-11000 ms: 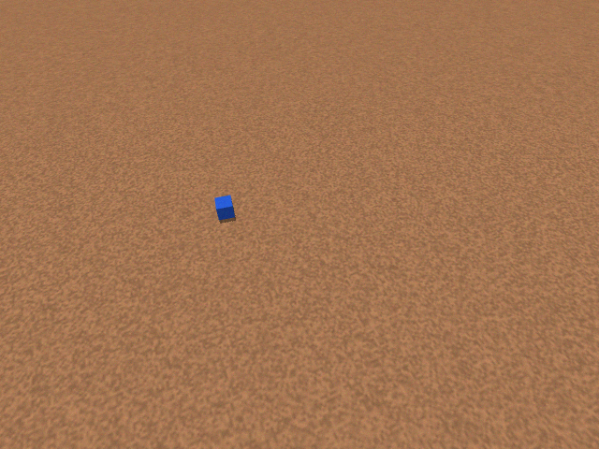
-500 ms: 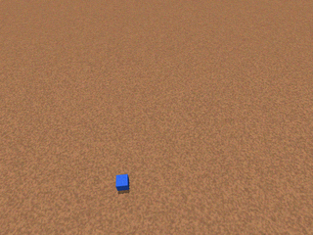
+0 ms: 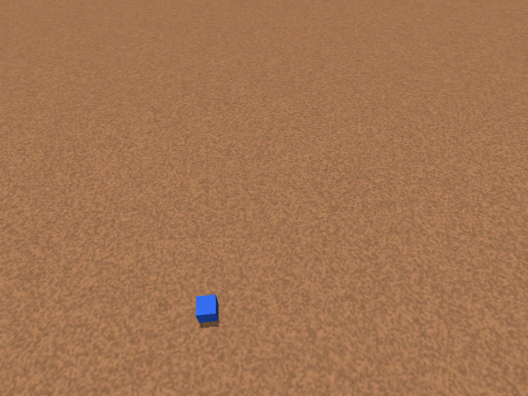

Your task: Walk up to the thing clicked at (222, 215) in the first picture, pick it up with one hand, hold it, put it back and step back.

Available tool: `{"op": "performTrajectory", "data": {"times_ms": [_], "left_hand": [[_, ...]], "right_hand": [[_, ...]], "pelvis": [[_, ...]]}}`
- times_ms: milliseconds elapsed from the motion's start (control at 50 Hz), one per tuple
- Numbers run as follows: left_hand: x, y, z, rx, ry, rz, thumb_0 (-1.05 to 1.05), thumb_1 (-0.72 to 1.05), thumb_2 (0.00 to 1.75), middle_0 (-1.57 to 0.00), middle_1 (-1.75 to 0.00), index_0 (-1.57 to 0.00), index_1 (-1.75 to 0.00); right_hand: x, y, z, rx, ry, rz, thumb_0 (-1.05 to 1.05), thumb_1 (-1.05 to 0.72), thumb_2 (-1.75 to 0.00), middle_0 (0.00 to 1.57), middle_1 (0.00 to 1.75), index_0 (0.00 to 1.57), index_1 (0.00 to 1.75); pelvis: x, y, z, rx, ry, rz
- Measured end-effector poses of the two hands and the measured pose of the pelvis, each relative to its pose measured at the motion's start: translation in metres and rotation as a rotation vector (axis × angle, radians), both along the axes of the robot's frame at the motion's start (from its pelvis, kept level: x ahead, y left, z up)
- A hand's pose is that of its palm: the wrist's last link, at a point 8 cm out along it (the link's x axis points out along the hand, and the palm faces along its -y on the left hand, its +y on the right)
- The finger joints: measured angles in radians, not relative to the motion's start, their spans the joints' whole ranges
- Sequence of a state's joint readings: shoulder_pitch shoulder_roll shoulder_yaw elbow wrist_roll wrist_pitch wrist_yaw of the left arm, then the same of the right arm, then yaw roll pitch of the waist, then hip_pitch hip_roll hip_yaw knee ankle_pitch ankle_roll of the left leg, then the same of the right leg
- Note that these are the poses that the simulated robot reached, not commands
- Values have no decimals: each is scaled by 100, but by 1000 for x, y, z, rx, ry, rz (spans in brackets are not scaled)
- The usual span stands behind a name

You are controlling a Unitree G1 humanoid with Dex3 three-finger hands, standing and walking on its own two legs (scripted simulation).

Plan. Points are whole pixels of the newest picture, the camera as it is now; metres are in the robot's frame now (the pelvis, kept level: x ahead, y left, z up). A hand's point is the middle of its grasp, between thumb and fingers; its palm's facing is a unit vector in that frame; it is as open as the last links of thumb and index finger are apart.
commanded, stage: stand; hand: left
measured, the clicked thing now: (207, 308) +0.54 +0.24 -0.75
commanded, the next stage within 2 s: walk up in 0.42 s
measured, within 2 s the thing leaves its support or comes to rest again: neither
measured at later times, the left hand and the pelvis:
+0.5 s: hand out of the picture +0.07 +0.26 -0.15, palm faces +0.00 -0.94 -0.34, open 7.4 cm; pelvis +0.01 +0.00 +0.00, yaw +0 degrees
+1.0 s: hand (93, 385) +0.18 +0.32 -0.17, palm faces -0.07 -0.92 -0.39, open 7.4 cm; pelvis +0.11 +0.05 -0.02, yaw -2 degrees
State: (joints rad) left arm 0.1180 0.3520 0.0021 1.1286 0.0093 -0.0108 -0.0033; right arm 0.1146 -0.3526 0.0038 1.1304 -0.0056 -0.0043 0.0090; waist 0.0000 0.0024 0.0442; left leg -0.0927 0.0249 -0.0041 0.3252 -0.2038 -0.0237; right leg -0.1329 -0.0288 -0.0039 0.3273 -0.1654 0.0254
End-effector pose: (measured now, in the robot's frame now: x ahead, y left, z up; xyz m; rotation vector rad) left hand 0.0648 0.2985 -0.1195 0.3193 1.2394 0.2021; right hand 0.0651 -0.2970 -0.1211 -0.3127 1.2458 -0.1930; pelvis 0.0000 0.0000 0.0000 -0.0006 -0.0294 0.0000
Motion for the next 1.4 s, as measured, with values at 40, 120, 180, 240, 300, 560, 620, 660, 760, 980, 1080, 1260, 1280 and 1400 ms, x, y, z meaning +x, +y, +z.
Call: {"op": "performTrajectory", "data": {"times_ms": [40, 120, 180, 240, 300, 560, 620, 660, 760, 980, 1080, 1260, 1280, 1400], "left_hand": [[1, 0, 0, 0, -3, 0, 1, 91, 90, -21, -30, -21, -30], [2, 0, 0, 0, -7, -1, 1, 91, 90, -21, -30, -21, -30], [2, 1, 0, 0, -11, 0, 1, 91, 90, -21, -30, -21, -30], [2, 1, 1, 0, -13, 1, 1, 91, 90, -21, -30, -21, -30], [1, 1, 1, 0, -13, 1, 1, 91, 90, -21, -30, -21, -30], [-14, 20, 2, 14, -27, 37, 1, 90, 90, -21, -30, -21, -30], [-25, 39, 2, 33, -5, 61, 1, 90, 90, -21, -30, -21, -30], [-30, 55, -1, 40, 30, 69, 1, 90, 90, -21, -30, -21, -30], [-13, 83, -11, 56, 109, 54, 1, 90, 90, -21, -30, -21, -30], [101, 69, -6, 42, 6, -42, 1, 91, 90, -20, -30, -20, -30], [152, 43, -13, 42, -46, -76, 1, 91, 90, -20, -30, -20, -30], [210, 14, -3, 3, -165, -136, 1, 90, 90, -21, -30, -21, -30], [214, 14, -3, -1, -177, -138, 1, 90, 90, -21, -30, -21, -30], [219, 32, -22, -33, -206, -108, 1, 90, 90, -21, -30, -21, -30]], "right_hand": [[1, 0, 0, 0, -2, 1, 0, -90, -90, 20, 30, 21, 30], [2, 1, 0, 1, -6, 2, 0, -90, -90, 20, 30, 21, 30], [3, 2, 1, 2, -9, 3, 0, -90, -90, 20, 30, 21, 30], [3, 2, 1, 1, -11, 4, 0, -90, -90, 20, 30, 21, 30], [3, 2, 1, 2, -12, 4, 0, -90, -90, 20, 30, 21, 30], [4, -5, -1, -9, 7, 20, 0, -90, -90, 20, 30, 21, 30], [15, -1, 1, -30, 18, 42, 1, -90, -90, 20, 30, 21, 30], [26, 6, 4, -41, 1, 49, 1, -90, -90, 20, 30, 21, 30], [35, 25, 10, -64, -52, 7, 0, -90, -90, 20, 30, 21, 30], [60, 37, 1, -44, -14, -46, 0, -90, -90, 20, 30, 21, 30], [92, 26, -26, -14, -38, -85, 0, -90, -90, 20, 30, 21, 30], [125, 25, -19, -17, -50, -42, 0, -90, -90, 20, 30, 21, 30], [123, 25, -18, -28, -44, -37, 0, -90, -90, 20, 30, 21, 30], [101, 25, -9, -109, -1, -31, 0, -90, -90, 20, 30, 21, 30]], "pelvis": [[0, 0, 0, 0, -1, 0], [0, 0, 0, 0, -2, 0], [0, 1, 0, 0, -3, 1], [0, 1, 0, 0, -4, 2], [-1, 1, 0, 0, -5, 3], [13, 10, -6, -12, 5, 11], [20, 22, -9, -26, -1, 15], [27, 33, -11, -30, -4, 14], [50, 50, -15, -3, -14, 0], [104, 49, -15, 17, -34, -29], [123, 36, -30, 1, -45, -43], [126, 33, -23, 22, -6, -47], [127, 34, -23, 19, -2, -44], [122, 45, -33, 30, -11, -34]]}}
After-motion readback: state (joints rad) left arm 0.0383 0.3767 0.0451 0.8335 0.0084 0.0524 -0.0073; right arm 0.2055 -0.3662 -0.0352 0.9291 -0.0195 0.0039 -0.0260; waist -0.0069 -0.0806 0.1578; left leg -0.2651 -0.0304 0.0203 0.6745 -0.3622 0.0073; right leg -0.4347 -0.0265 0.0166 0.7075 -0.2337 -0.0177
